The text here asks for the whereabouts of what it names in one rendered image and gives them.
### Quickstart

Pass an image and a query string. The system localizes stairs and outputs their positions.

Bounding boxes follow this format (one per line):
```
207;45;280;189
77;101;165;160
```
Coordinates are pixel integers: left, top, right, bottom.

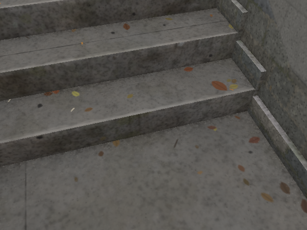
0;0;255;167

